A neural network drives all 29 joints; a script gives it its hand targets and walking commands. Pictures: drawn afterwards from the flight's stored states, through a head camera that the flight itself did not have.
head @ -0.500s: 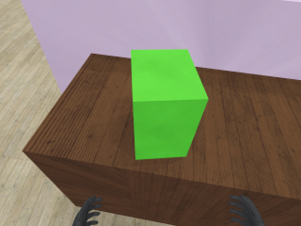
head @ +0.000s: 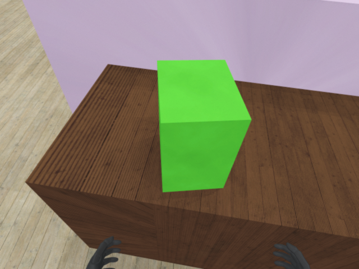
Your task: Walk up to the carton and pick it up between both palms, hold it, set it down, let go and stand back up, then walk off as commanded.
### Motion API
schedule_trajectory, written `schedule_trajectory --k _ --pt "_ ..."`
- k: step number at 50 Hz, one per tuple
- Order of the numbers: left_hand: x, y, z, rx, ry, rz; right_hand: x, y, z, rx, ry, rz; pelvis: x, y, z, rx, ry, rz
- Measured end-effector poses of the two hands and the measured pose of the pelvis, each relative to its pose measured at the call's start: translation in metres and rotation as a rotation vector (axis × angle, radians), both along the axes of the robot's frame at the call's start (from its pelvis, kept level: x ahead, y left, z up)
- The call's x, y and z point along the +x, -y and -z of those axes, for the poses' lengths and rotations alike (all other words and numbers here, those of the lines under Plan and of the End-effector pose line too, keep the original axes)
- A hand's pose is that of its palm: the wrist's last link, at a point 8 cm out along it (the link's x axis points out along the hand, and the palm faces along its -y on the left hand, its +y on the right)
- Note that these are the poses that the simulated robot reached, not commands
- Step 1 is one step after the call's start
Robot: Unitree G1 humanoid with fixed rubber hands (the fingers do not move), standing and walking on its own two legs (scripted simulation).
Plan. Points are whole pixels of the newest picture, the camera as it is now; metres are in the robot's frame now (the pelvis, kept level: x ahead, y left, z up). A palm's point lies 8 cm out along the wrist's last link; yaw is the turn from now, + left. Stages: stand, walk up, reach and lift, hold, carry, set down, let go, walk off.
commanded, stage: let go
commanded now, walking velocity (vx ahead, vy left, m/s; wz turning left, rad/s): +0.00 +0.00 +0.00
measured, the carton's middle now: (192, 128) +0.47 +0.03 +0.04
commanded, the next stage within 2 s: stand in 0.22 s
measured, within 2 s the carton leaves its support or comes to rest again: neither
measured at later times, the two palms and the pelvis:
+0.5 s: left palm out of the picture +0.10 +0.28 -0.11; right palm out of the picture +0.15 -0.29 -0.07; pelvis +0.00 +0.00 +0.00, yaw +0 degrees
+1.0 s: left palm out of the picture +0.07 +0.29 -0.12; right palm out of the picture +0.15 -0.29 -0.08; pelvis +0.01 +0.00 +0.00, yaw +0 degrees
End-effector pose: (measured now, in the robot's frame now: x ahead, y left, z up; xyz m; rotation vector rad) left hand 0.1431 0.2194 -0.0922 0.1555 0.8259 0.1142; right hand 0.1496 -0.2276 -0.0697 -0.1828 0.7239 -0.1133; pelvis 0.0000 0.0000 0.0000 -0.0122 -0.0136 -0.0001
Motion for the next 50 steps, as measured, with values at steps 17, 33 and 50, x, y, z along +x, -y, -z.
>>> schedule_trajectory --k 17,33,50 --pt "-0.014 -0.024 0.006 0.063 -0.041 0.022 -0.005 0.023 0.010 -0.072 -0.095 0.001 0.001 -0.001 0.003 -0.001 0.020 0.000" --pt "-0.058 -0.066 0.028 0.127 -0.235 0.011 0.000 0.061 -0.001 -0.183 -0.151 0.007 0.008 -0.002 0.004 -0.003 0.013 0.000" --pt "-0.075 -0.072 0.031 0.144 -0.310 -0.017 -0.004 0.061 0.006 -0.163 -0.166 0.015 0.007 -0.001 0.004 -0.001 0.015 0.000"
